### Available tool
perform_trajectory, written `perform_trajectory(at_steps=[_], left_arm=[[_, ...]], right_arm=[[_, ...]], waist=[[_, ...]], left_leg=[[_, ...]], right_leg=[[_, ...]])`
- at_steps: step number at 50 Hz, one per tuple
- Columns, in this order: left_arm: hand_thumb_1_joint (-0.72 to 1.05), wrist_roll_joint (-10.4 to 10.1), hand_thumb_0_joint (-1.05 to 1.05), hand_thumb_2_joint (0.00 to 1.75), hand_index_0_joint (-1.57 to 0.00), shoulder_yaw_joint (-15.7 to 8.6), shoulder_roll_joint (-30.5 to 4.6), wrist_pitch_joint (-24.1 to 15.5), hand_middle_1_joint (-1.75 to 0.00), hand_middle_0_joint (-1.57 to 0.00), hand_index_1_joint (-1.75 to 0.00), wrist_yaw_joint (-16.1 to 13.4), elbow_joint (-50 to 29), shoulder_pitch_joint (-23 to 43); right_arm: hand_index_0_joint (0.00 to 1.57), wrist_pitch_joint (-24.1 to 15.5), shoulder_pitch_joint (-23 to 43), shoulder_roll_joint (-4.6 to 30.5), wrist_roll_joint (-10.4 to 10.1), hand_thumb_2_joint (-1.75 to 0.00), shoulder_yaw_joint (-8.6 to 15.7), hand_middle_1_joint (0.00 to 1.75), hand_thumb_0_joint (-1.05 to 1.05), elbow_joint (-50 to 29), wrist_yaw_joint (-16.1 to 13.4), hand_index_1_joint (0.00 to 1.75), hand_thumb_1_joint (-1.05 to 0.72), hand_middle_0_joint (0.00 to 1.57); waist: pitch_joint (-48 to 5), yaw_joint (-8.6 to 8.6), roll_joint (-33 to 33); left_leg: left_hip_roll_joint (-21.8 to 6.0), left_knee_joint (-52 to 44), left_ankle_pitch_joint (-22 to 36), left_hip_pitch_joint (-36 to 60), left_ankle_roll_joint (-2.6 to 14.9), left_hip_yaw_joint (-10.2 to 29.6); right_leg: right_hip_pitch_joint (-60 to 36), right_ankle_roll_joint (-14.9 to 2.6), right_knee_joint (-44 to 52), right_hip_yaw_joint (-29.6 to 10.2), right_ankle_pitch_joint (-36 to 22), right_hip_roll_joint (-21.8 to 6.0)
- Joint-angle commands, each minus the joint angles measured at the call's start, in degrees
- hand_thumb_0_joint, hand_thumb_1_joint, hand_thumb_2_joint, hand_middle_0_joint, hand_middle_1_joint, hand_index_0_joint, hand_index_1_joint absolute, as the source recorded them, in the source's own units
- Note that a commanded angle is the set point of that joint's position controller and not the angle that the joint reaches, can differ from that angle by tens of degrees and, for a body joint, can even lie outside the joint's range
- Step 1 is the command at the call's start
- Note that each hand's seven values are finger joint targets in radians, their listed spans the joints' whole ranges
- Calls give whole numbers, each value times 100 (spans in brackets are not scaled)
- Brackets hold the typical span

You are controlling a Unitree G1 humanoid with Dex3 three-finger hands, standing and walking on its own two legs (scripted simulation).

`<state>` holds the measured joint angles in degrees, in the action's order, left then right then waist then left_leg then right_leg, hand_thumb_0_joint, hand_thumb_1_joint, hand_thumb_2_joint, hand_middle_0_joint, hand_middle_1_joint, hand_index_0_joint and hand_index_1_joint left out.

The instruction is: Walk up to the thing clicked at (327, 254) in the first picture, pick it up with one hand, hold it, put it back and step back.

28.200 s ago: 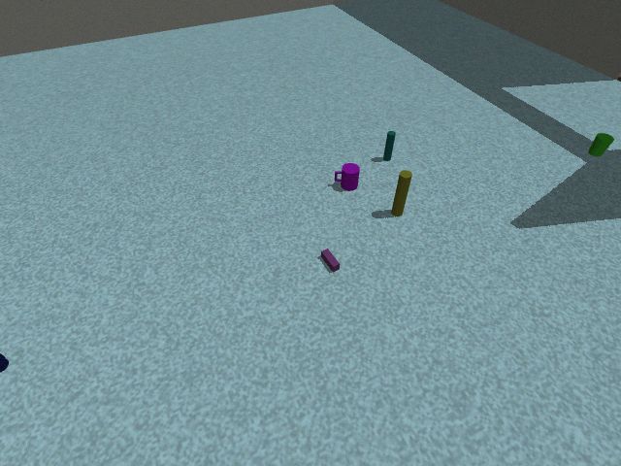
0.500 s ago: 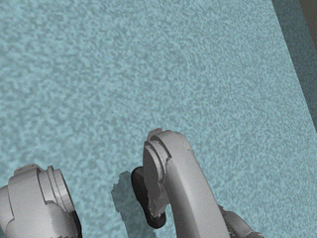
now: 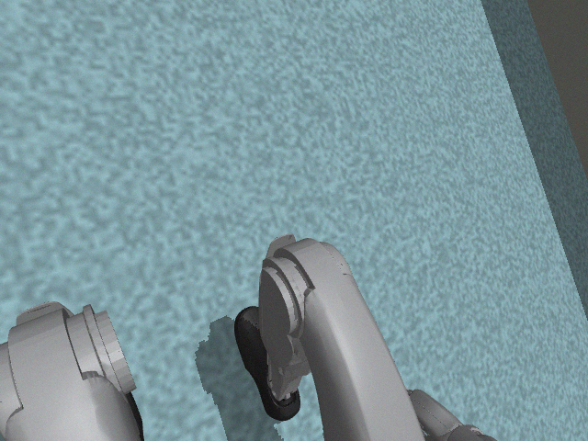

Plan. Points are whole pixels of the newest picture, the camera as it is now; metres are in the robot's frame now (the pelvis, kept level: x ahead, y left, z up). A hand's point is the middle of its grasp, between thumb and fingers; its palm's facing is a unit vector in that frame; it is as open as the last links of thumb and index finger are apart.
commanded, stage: close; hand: left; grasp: from above
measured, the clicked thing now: out of the picture +0.42 +0.34 -0.28
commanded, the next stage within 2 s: settle in 1.72 s
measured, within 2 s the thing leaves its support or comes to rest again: neither
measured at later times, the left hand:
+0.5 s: hand out of the picture +0.41 +0.34 -0.25, palm faces -0.44 -0.17 -0.88, open 11.8 cm
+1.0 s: hand out of the picture +0.41 +0.34 -0.25, palm faces -0.43 -0.16 -0.89, open 9.0 cm
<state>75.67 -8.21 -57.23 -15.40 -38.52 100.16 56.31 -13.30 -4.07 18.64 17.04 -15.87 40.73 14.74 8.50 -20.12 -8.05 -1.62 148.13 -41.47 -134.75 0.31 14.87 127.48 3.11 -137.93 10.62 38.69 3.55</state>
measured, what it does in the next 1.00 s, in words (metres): stands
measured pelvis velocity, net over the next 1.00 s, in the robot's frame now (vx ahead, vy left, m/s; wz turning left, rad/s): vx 0.00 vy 0.00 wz -0.01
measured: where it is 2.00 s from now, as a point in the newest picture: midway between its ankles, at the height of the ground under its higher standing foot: (207, 418)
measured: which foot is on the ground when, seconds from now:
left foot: down 0.00-1.00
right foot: down 0.00-1.00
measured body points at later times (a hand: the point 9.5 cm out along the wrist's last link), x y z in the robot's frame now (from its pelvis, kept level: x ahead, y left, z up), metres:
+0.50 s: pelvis +0.00 +0.00 +0.00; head +0.26 +0.14 +0.33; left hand +0.43 +0.35 -0.20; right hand +0.07 -0.25 -0.06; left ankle +0.06 +0.12 -0.26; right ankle +0.11 -0.12 -0.26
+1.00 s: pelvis +0.00 +0.00 +0.00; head +0.26 +0.14 +0.34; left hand +0.43 +0.35 -0.20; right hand +0.07 -0.25 -0.05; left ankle +0.06 +0.12 -0.26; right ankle +0.11 -0.12 -0.26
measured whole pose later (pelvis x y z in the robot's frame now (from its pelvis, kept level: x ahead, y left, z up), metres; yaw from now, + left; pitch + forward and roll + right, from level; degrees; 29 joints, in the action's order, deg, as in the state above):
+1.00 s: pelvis +0.00 +0.00 +0.00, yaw -1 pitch +25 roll -15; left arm 73.4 -7.0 -58.1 -14.4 -38.0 100.2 56.0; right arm -15.7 -3.4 20.1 16.5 -17.1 39.7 15.6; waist 10.0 -20.2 -9.0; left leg -1.8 148.0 -41.0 -134.1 0.2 15.7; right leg 126.8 3.2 -137.1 11.2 37.7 4.0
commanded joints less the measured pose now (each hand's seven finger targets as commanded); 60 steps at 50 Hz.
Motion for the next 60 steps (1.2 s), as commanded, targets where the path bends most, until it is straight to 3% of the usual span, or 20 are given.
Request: perform_trajectory(at_steps=[1,13,16,19,22,23,24,26,27,33,35,36,37,38,45,47,52,54,55,60], left_arm=[[-48,-131,0,96,-10,-13,-1275,82,-95,-11,-95,-233,-524,1340],[-18,-244,0,71,-33,-91,-1461,143,-81,-31,-79,-125,-614,1213],[-14,-295,0,69,-36,42,-1262,119,-77,-35,-75,-70,-612,1226],[-10,-298,0,65,-40,-67,-1364,96,-72,-38,-70,-74,-608,1211],[-6,-306,0,63,-43,-132,-1479,39,-70,-41,-69,-91,-623,1161],[-4,-289,0,62,-45,11,-1350,42,-69,-43,-67,-53,-630,1216],[-3,-328,0,60,-45,-103,-1467,10,-68,-43,-66,-84,-730,1251],[1,-302,0,57,-48,54,-1278,-6,-66,-46,-63,-46,-593,1212],[2,-304,0,57,-49,-47,-1403,-25,-66,-47,-64,-90,-624,1198],[12,-267,0,50,-57,139,-1257,-36,-61,-54,-58,-166,-655,1248],[15,-230,0,46,-59,66,-1396,-3,-58,-56,-55,-165,-651,1268],[16,-255,0,46,-60,272,-1162,-4,-57,-57,-54,-165,-713,1344],[17,-287,0,47,-61,-11,-1449,14,-57,-58,-54,-223,-576,1184],[19,-229,0,45,-62,103,-1396,27,-56,-59,-53,-210,-691,1276],[30,-304,0,39,-71,12,-1415,76,-50,-68,-47,-165,-626,1280],[32,-283,0,33,-73,178,-1257,79,-47,-69,-43,-109,-653,1295],[37,-317,0,30,-77,29,-1398,38,-44,-74,-40,-115,-629,1225],[40,-367,0,29,-79,237,-1140,44,-43,-75,-39,-87,-514,1209],[41,-377,0,27,-80,152,-1228,54,-43,-76,-38,-83,-365,1116],[49,-385,0,24,-87,38,-1442,33,-37,-83,-33,-34,-648,1191]], right_arm=[[20,-89,-903,1949,-43,-90,510,30,0,72,7,30,-89,20],[20,-239,-948,2005,-78,-90,465,30,0,-1,82,30,-89,20],[20,-250,-866,1984,-112,-90,501,30,0,-20,91,30,-89,20],[20,-231,-1030,2003,-81,-90,442,30,0,18,120,30,-89,20],[20,-211,-954,1979,-81,-90,420,30,0,21,97,30,-89,20],[20,-238,-912,1997,-117,-90,434,30,0,-9,105,30,-89,20],[20,-220,-955,1997,-108,-90,424,30,0,47,90,30,-88,20],[20,-236,-987,2031,-81,-90,449,30,0,17,111,30,-89,20],[20,-216,-945,1968,-88,-90,374,30,0,24,98,30,-88,20],[20,-206,-794,2057,-86,-90,464,30,0,-29,68,30,-89,20],[20,-211,-854,2058,-96,-90,435,30,0,-29,74,30,-88,20],[20,-220,-750,2031,-104,-90,441,30,0,-87,55,30,-88,20],[20,-200,-836,2060,-90,-90,450,30,0,-1,41,30,-88,20],[20,-235,-839,2073,-130,-90,439,30,0,-57,61,30,-88,20],[20,-254,-792,2071,-116,-90,447,30,0,-15,54,30,-88,20],[20,-281,-747,2090,-107,-90,467,30,0,-81,64,30,-89,20],[20,-247,-852,1988,-107,-90,371,30,0,-25,60,30,-88,20],[20,-262,-797,2056,-104,-90,421,30,0,-33,62,30,-89,20],[20,-260,-861,1967,-91,-90,319,30,0,-64,67,30,-89,20],[20,-240,-911,2024,-119,-90,358,30,0,-67,52,30,-89,20]], waist=[[-3477,-225,2942],[-3499,-207,3036],[-3444,-220,3039],[-3483,-286,2974],[-3505,-199,2915],[-3410,-257,2914],[-3533,-229,2993],[-3406,-309,3050],[-3454,-235,2918],[-3343,-247,2957],[-3325,-239,2858],[-3385,-222,2947],[-3461,-215,2842],[-3393,-220,2851],[-3336,-211,3038],[-3276,-234,3004],[-3464,-219,2953],[-3323,-294,2882],[-3217,-319,2730],[-3435,-200,2843]], left_leg=[[-140,-1621,1228,2806,-13,-526],[-158,-1590,1256,2845,-17,-527],[-163,-1533,1280,2824,-21,-528],[-160,-1542,1447,2840,-17,-496],[-171,-1525,1415,2805,-4,-530],[-166,-1477,1392,2833,-10,-520],[-173,-1558,1427,2859,-19,-504],[-167,-1528,1427,2890,-29,-503],[-188,-1576,1458,2895,-35,-442],[-179,-1650,1120,2752,-21,-497],[-165,-1593,1073,2710,-2,-504],[-172,-1632,1096,2746,-7,-532],[-186,-1618,1151,2764,-3,-512],[-176,-1553,1175,2751,-5,-478],[-187,-1746,1102,2871,-62,-415],[-185,-1689,1032,2828,-46,-444],[-191,-1611,1324,2867,-40,-470],[-188,-1556,1247,2734,-21,-483],[-179,-1558,1185,2650,-2,-509],[-180,-1607,1271,2787,-13,-473]], right_leg=[[-1712,-406,1077,569,-1450,230],[-1915,-399,1110,565,-1509,261],[-1870,-395,1080,558,-1546,248],[-1954,-386,1092,610,-1669,244],[-2075,-382,1171,582,-1648,281],[-1945,-373,1087,584,-1647,240],[-2032,-389,1150,596,-1623,270],[-1945,-385,1086,620,-1650,247],[-1984,-387,1114,648,-1652,266],[-1944,-413,1218,582,-1381,298],[-1832,-394,1175,606,-1335,269],[-1886,-416,1249,570,-1336,307],[-2019,-395,1280,572,-1415,309],[-1874,-381,1156,588,-1443,258],[-1753,-415,1137,623,-1322,258],[-1726,-406,1148,613,-1290,253],[-1980,-386,1179,602,-1556,285],[-1925,-375,1185,595,-1524,273],[-1991,-367,1240,598,-1496,272],[-1996,-378,1219,596,-1488,273]])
